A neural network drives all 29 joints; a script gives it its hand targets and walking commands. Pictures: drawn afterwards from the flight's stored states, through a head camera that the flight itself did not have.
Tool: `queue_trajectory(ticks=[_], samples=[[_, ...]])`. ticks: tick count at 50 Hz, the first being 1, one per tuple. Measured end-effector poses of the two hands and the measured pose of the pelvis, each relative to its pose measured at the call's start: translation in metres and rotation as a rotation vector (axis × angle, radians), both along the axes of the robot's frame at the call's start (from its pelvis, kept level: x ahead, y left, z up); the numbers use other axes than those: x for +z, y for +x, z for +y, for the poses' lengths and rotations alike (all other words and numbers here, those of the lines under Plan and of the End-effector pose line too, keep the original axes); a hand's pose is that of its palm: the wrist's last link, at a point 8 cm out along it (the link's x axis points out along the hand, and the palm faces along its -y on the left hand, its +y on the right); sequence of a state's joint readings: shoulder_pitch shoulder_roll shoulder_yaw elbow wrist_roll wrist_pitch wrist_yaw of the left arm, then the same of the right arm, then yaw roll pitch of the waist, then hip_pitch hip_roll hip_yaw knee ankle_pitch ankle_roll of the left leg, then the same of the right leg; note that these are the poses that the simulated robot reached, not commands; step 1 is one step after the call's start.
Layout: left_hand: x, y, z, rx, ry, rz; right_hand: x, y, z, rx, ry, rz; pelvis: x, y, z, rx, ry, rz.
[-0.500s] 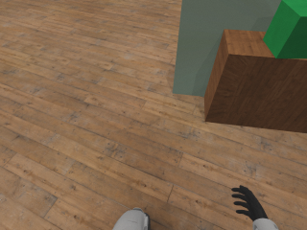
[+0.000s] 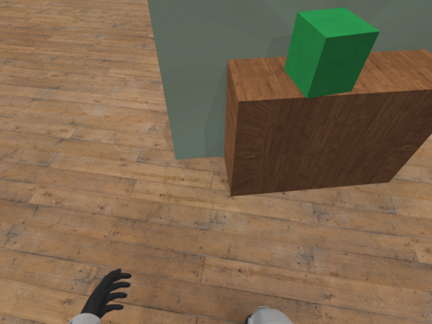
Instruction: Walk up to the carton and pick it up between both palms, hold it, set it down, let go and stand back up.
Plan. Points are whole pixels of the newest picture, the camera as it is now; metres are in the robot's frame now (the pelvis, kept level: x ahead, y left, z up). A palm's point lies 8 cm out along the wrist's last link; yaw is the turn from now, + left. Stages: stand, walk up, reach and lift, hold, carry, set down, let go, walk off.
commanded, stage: walk up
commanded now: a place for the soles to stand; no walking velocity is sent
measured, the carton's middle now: (325, 53) +0.95 -0.44 +0.00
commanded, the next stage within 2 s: none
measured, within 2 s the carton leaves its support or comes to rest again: neither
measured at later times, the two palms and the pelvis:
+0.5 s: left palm out of the picture +0.15 +0.19 -0.12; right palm (362, 220) +0.32 -0.33 -0.07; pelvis +0.16 -0.08 +0.00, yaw +3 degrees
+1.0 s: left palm (196, 215) +0.37 +0.05 -0.09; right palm (402, 178) +0.44 -0.50 -0.08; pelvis +0.32 -0.24 +0.01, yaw +3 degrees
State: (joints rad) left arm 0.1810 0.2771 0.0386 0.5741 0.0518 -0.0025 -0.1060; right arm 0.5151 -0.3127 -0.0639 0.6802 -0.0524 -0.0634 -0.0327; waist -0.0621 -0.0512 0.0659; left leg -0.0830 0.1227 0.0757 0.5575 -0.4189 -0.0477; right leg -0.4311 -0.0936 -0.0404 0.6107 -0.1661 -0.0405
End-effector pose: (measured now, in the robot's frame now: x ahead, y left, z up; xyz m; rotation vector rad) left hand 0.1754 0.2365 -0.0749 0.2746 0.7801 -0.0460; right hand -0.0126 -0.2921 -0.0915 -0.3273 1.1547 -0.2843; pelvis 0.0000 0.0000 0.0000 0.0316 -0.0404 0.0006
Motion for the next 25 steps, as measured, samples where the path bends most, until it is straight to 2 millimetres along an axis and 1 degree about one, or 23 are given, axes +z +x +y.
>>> queue_trajectory(ticks=[1, 3, 5, 8, 10, 13, 17, 20, 22, 23, 25], samples=[[-0.003, 0.007, -0.006, 0.013, 0.013, -0.007, -0.008, 0.011, -0.008, 0.008, 0.007, 0.008, -0.005, 0.008, -0.009, -0.007, -0.009, -0.001], [-0.007, 0.008, -0.012, 0.050, 0.037, 0.009, -0.015, 0.038, -0.018, 0.023, 0.030, 0.001, -0.008, 0.021, -0.024, -0.001, -0.008, -0.011], [-0.007, -0.004, -0.012, 0.117, 0.057, 0.056, -0.012, 0.076, -0.022, 0.057, 0.054, -0.040, -0.003, 0.033, -0.035, 0.011, 0.000, -0.017], [-0.006, -0.031, -0.008, 0.209, 0.091, 0.148, 0.000, 0.139, -0.026, 0.122, 0.078, -0.131, 0.006, 0.052, -0.049, 0.023, 0.001, -0.018], [-0.005, -0.047, -0.009, 0.252, 0.104, 0.206, 0.008, 0.177, -0.028, 0.160, 0.087, -0.183, 0.010, 0.064, -0.056, 0.028, -0.001, -0.014], [-0.007, -0.064, -0.015, 0.301, 0.105, 0.275, 0.017, 0.224, -0.029, 0.208, 0.093, -0.230, 0.014, 0.083, -0.065, 0.036, -0.004, -0.006], [-0.016, -0.074, -0.027, 0.350, 0.075, 0.349, 0.024, 0.276, -0.026, 0.261, 0.089, -0.262, 0.014, 0.110, -0.074, 0.048, -0.007, 0.001], [-0.028, -0.072, -0.036, 0.364, 0.046, 0.401, 0.028, 0.312, -0.023, 0.286, 0.079, -0.301, 0.010, 0.132, -0.077, 0.055, -0.009, 0.005], [-0.039, -0.062, -0.041, 0.343, 0.035, 0.427, 0.027, 0.331, -0.024, 0.293, 0.056, -0.338, 0.001, 0.147, -0.078, 0.057, -0.011, 0.006], [-0.043, -0.052, -0.045, 0.321, 0.034, 0.436, 0.026, 0.335, -0.027, 0.291, 0.040, -0.345, -0.001, 0.153, -0.079, 0.059, -0.008, 0.000], [-0.045, -0.025, -0.051, 0.274, 0.036, 0.435, 0.026, 0.332, -0.040, 0.254, 0.010, -0.323, 0.000, 0.165, -0.084, 0.053, -0.018, -0.011]])
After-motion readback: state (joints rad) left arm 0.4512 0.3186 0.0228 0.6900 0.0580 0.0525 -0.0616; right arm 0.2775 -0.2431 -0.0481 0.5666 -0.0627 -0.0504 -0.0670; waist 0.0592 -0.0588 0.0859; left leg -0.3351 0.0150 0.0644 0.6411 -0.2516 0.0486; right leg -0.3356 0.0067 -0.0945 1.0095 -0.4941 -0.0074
